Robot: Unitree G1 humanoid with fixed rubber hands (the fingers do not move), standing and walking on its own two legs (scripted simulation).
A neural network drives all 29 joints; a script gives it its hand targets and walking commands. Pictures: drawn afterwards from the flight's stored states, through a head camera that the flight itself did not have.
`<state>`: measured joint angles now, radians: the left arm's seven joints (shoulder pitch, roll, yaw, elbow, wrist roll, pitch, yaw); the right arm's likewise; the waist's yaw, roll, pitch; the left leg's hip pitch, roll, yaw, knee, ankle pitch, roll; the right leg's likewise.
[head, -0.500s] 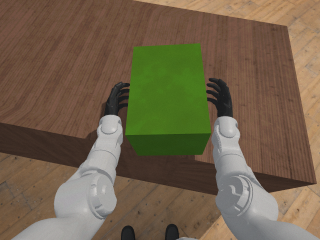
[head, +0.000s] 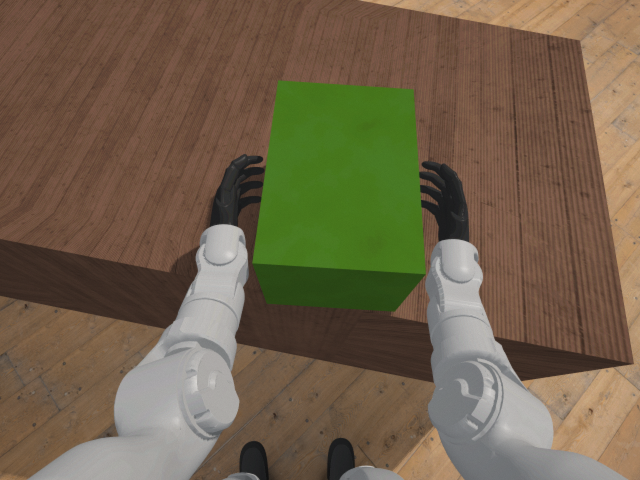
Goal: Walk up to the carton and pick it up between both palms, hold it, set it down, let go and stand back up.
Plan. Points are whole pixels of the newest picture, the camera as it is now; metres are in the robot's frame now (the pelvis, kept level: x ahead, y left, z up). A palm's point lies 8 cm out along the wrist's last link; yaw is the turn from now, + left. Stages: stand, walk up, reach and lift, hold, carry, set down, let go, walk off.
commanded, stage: set down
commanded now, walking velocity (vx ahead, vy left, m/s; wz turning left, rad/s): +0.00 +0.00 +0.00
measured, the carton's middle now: (338, 199) +0.48 -0.05 -0.06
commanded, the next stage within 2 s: none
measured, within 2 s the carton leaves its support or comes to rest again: neither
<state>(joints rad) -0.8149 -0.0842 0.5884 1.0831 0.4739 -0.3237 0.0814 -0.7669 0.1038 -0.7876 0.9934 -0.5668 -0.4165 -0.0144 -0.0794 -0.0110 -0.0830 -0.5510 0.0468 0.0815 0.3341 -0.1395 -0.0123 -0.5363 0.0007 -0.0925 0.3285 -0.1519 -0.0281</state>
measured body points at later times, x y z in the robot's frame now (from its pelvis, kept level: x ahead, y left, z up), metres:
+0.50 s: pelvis -0.01 +0.00 +0.00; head +0.13 +0.00 +0.43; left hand +0.44 +0.10 -0.01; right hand +0.41 -0.19 +0.00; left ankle -0.01 +0.13 -0.74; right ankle -0.02 -0.10 -0.74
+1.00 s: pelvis -0.01 +0.00 -0.01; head +0.13 +0.01 +0.42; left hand +0.45 +0.10 -0.02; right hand +0.41 -0.19 -0.01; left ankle -0.01 +0.13 -0.74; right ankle -0.02 -0.10 -0.74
